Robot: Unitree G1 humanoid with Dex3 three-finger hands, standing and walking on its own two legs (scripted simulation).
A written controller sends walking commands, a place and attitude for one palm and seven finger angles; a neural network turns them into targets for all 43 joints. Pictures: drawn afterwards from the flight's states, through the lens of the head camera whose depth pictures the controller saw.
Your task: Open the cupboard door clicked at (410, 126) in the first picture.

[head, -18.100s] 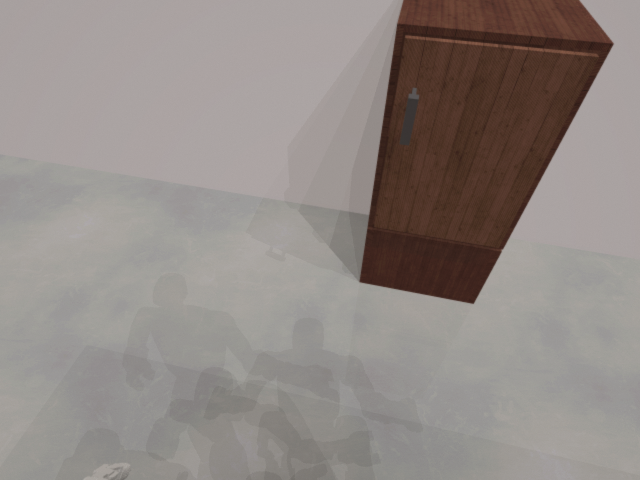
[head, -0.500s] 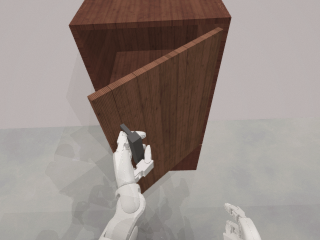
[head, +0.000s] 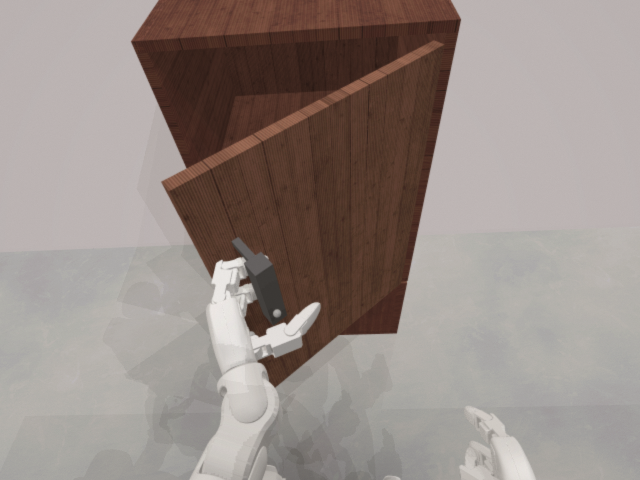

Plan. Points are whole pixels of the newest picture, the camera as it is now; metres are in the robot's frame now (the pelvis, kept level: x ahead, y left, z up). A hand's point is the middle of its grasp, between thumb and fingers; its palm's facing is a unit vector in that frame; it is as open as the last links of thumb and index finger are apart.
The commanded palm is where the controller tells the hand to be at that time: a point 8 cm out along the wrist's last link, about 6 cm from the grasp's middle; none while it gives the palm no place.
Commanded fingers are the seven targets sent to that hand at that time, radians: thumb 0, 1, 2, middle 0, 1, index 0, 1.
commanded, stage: open thumb and fingers to let go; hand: left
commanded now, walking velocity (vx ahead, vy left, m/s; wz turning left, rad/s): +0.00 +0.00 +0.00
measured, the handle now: (258, 280) +0.35 +0.09 +0.06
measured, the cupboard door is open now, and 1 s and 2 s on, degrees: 40 42 42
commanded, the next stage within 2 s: slide the hand sideways off the handle in 0.42 s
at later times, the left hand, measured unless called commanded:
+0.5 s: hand (275, 307) +0.32 +0.07 +0.05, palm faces +0.27 -0.96 -0.03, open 15.3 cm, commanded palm +0.27 +0.10 +0.05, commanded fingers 0.00 -0.50 0.30 -0.15 -0.30 -0.15 -0.30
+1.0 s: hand (276, 345) +0.27 +0.06 +0.06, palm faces -0.08 -1.00 +0.01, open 16.3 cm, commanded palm +0.24 +0.12 +0.05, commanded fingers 0.00 -0.50 0.30 -0.15 -0.30 -0.15 -0.30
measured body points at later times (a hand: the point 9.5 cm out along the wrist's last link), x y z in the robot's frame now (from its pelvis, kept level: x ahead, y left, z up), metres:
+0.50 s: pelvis -0.01 +0.04 +0.00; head +0.03 +0.02 +0.44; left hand +0.30 +0.12 +0.06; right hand +0.16 -0.18 -0.11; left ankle +0.03 +0.19 -0.68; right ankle -0.01 -0.05 -0.68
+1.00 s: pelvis -0.01 +0.07 -0.01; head +0.03 +0.05 +0.44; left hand +0.27 +0.12 +0.06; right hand +0.14 -0.16 -0.10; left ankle +0.03 +0.19 -0.68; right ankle -0.01 -0.05 -0.68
